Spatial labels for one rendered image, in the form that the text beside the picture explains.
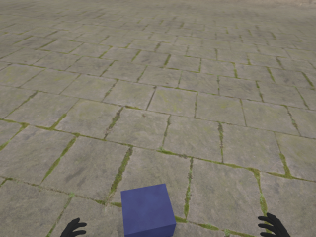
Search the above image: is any right robot hand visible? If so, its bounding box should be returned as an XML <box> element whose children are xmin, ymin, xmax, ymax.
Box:
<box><xmin>258</xmin><ymin>212</ymin><xmax>290</xmax><ymax>237</ymax></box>

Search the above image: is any left robot hand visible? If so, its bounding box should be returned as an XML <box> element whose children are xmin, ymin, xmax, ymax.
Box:
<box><xmin>60</xmin><ymin>217</ymin><xmax>87</xmax><ymax>237</ymax></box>

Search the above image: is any carton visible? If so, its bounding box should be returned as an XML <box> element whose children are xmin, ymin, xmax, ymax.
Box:
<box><xmin>120</xmin><ymin>183</ymin><xmax>177</xmax><ymax>237</ymax></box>

